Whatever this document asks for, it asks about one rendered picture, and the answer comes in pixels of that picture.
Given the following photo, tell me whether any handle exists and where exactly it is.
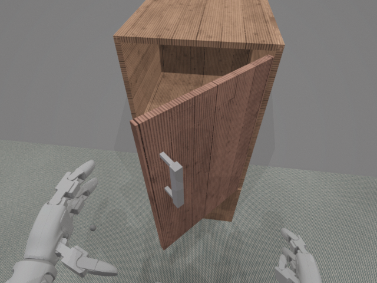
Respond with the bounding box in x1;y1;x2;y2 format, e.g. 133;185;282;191
160;152;184;208

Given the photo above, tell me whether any cupboard door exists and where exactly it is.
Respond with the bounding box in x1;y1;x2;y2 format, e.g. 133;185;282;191
130;54;275;250

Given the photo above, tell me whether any robot right hand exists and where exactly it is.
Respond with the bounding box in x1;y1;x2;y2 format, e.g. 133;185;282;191
275;228;322;283

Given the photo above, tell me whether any robot left forearm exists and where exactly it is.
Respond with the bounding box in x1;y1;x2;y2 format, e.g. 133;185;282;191
5;259;58;283

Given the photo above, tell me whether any robot left hand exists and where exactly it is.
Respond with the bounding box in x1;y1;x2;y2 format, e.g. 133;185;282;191
24;160;118;278

